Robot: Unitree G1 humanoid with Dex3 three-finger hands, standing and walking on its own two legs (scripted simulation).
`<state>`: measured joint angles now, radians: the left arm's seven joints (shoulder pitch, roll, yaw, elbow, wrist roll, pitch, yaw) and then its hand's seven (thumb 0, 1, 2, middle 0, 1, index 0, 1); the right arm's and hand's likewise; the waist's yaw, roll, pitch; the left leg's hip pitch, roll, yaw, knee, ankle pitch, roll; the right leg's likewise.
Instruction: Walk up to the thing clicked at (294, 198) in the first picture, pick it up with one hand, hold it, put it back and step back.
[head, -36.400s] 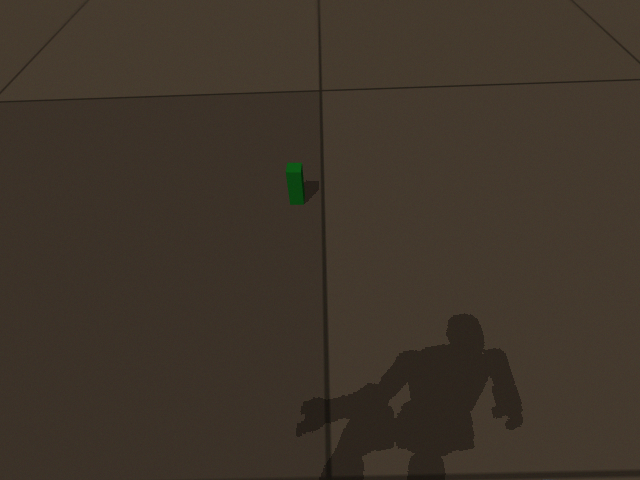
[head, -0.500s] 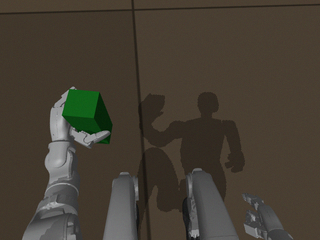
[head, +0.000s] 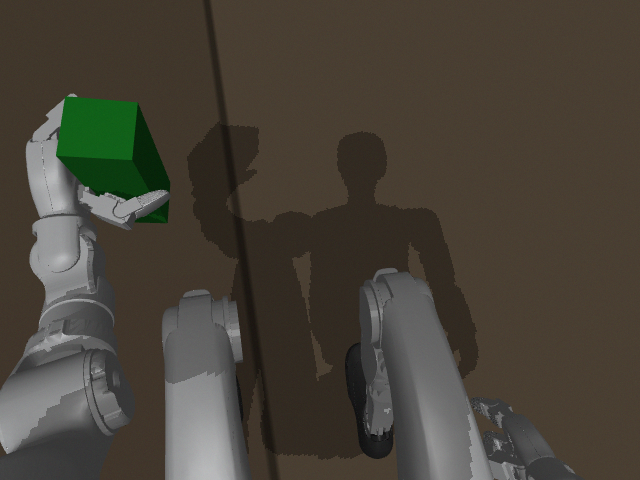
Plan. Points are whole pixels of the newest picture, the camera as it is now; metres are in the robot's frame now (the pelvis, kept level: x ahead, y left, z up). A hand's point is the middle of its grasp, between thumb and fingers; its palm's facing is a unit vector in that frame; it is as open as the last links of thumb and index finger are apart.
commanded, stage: crouch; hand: left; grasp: from the side
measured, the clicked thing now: (126, 172) +0.47 +0.21 -0.06
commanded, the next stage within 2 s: lower in 0.70 s
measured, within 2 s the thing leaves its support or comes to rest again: neither
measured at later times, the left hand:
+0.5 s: hand (141, 177) +0.49 +0.21 -0.13, palm faces +0.07 -1.00 -0.03, open 10.5 cm
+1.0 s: hand (155, 187) +0.50 +0.21 -0.18, palm faces +0.08 -1.00 -0.04, open 10.5 cm
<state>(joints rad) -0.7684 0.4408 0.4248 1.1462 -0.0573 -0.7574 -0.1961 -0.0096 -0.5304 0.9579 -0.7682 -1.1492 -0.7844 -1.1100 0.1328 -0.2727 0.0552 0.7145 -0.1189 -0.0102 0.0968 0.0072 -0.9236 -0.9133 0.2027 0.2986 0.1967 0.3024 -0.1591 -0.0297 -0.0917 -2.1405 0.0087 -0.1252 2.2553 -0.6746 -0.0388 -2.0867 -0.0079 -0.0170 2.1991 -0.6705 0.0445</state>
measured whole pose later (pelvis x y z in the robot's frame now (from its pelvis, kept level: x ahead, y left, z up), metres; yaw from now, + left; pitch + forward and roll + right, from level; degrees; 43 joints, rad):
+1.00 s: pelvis +0.00 +0.01 -0.07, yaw -6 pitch +24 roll -12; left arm -0.80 0.66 0.46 1.29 -0.03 -0.81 -0.13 -0.01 -0.53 0.96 -0.77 -1.15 -0.78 -1.11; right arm 0.03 -0.34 0.27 0.63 -0.22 0.07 0.15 0.00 -0.92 -0.91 0.20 0.30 0.20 0.30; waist -0.26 -0.10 0.12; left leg -2.28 0.00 -0.26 2.54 -0.70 -0.04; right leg -2.18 0.04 -0.10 2.39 -0.66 0.08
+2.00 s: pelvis -0.01 +0.03 -0.08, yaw -11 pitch +18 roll -19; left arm -0.86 0.89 0.39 1.50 -0.01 -1.00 -0.01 -0.01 -0.53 0.96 -0.76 -1.16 -0.78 -1.12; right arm -0.11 -0.36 0.51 0.56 -0.34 0.08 0.14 0.00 -0.90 -0.90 0.21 0.30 0.20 0.30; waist -0.31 -0.23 0.27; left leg -2.24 -0.01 -0.38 2.62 -0.73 -0.03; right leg -2.08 0.07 -0.20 2.36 -0.64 0.09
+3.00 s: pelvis -0.01 +0.03 -0.07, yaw -12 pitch +19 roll -19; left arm -0.84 0.93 0.51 1.31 0.00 -0.93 -0.07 -0.01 -0.44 0.10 -0.14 -0.08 -0.14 -0.08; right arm -0.08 -0.35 0.49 0.54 -0.31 0.12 0.12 0.00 -0.90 -0.90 0.21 0.30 0.20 0.30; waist -0.30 -0.22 0.24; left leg -2.24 0.00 -0.37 2.59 -0.73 -0.01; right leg -2.07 0.07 -0.20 2.33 -0.64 0.08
